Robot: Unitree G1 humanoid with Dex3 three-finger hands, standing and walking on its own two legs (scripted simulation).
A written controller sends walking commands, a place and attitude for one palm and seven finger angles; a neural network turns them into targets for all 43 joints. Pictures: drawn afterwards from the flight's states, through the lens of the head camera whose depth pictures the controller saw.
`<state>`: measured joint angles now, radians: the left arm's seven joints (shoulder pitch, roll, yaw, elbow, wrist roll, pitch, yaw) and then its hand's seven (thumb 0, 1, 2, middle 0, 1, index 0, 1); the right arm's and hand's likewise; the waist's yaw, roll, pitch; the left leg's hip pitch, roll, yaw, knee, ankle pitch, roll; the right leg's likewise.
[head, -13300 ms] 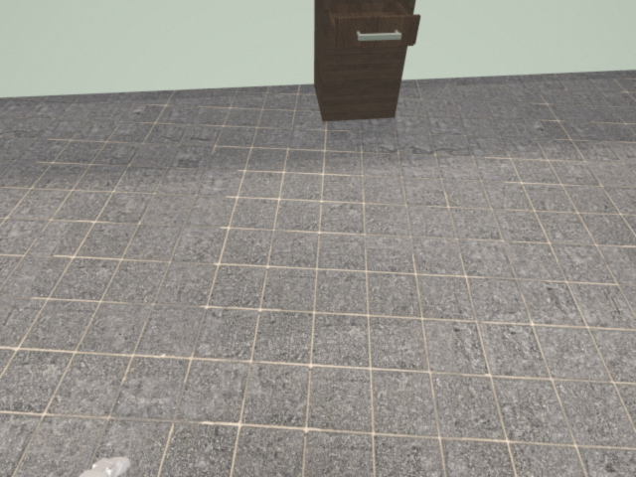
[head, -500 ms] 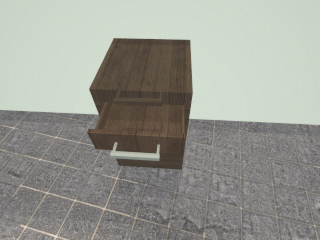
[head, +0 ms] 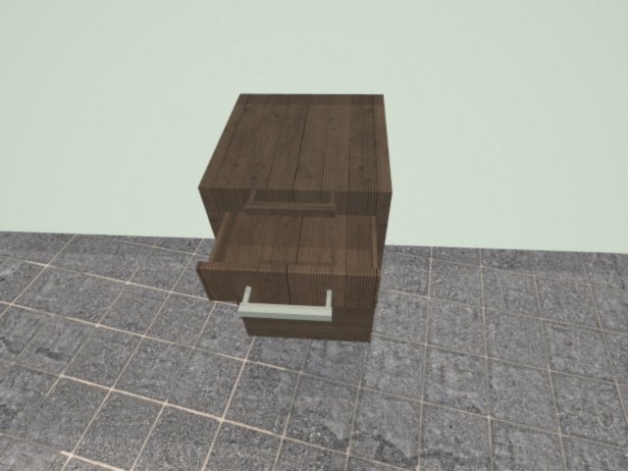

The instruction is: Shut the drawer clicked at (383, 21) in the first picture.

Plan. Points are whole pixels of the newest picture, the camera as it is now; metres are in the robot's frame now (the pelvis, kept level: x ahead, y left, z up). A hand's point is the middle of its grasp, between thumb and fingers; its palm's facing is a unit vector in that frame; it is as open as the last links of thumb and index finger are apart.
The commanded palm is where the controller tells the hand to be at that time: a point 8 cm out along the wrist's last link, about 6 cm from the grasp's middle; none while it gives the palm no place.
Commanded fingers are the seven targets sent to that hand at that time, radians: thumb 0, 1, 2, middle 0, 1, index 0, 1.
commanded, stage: come to a stop and stand still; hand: left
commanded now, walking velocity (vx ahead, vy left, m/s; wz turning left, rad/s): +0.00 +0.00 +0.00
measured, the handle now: (286, 302) +0.49 +0.10 -0.21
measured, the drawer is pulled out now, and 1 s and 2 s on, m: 0.17 0.17 0.17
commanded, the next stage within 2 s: look again from close up in 0.84 s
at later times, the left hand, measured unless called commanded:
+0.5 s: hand out of the picture +0.05 +0.15 -0.16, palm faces +0.02 -0.98 -0.21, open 7.3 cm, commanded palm none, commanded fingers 0.00 0.90 0.90 -0.20 -0.30 -0.20 -0.30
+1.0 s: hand out of the picture +0.06 +0.14 -0.17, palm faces +0.04 -0.98 -0.20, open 7.3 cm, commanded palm none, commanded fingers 0.00 0.90 0.90 -0.20 -0.30 -0.20 -0.30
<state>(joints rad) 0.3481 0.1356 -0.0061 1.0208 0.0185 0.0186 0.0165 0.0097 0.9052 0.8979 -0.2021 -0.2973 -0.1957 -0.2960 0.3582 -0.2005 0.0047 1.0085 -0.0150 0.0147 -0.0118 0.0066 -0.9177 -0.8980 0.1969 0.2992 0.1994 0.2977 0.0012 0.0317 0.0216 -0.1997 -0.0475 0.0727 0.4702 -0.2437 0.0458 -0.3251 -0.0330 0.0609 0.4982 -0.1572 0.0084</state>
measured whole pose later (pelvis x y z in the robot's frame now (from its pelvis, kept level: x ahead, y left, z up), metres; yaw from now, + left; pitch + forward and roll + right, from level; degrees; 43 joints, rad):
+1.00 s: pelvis +0.06 -0.03 +0.01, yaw +1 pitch -1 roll +0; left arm 0.28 0.15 -0.01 1.11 0.01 -0.01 0.03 0.01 0.92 0.90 -0.20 -0.30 -0.20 -0.30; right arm 0.31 -0.15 0.03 1.12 -0.01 -0.02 -0.04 0.01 -0.91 -0.90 0.20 0.30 0.20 0.30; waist -0.01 0.02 0.04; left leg -0.08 0.01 0.03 0.39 -0.29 0.00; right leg -0.20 0.02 0.01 0.44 -0.21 -0.02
